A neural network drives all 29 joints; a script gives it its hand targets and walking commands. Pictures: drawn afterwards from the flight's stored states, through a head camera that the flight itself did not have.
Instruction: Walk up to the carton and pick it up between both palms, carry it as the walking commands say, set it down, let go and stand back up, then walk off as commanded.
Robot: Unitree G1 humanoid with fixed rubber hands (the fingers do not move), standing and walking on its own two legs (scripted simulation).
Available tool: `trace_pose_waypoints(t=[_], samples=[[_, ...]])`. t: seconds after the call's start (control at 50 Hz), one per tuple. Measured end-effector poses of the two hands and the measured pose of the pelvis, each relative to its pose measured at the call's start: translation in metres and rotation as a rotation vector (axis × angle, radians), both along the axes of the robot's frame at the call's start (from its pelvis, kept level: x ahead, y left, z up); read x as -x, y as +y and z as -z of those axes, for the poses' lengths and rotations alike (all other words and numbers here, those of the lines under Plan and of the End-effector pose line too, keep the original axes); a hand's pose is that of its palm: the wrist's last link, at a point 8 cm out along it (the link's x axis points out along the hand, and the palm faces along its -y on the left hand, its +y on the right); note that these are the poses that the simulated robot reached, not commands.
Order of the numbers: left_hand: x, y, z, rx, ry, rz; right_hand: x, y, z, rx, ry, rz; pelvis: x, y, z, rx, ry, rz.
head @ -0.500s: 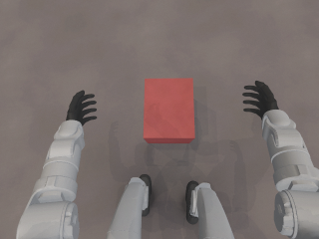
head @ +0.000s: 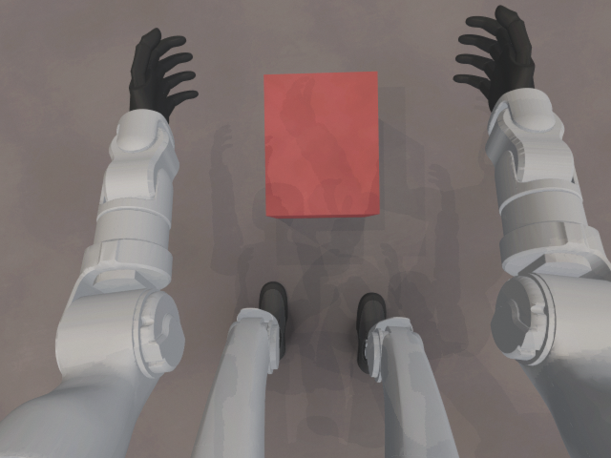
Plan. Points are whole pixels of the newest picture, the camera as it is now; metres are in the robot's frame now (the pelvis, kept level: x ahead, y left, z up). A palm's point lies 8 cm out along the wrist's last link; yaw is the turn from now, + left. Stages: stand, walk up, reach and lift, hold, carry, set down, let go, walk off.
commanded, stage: reach and lift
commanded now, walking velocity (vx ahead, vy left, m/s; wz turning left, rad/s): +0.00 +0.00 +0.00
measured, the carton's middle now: (320, 155) +0.53 +0.02 -0.55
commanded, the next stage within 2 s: none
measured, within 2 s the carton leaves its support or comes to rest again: neither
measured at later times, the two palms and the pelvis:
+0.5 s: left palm (192, 133) +0.49 +0.21 -0.22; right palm (462, 121) +0.52 -0.18 -0.22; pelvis -0.02 -0.01 -0.11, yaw +1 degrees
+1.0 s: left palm (221, 153) +0.49 +0.20 -0.37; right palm (425, 145) +0.52 -0.17 -0.37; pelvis -0.04 -0.01 -0.23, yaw +1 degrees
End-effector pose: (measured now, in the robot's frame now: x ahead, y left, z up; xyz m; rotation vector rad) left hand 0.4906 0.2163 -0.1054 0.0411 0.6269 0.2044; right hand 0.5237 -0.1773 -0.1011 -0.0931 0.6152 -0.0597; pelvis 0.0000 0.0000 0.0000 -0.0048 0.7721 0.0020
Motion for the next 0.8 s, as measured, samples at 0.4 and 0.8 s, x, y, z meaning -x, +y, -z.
trace_pose_waypoints(t=[0.4,0.8], samples=[[-0.002,-0.007,0.078,0.015,0.015,-0.010,0.002,0.002,0.083,-0.020,0.029,0.020,0.016,-0.004,0.070,-0.008,0.091,0.000],[-0.004,-0.007,0.206,0.010,0.031,-0.039,0.003,0.004,0.212,-0.007,0.036,0.033,0.037,-0.008,0.187,-0.010,0.051,-0.002]])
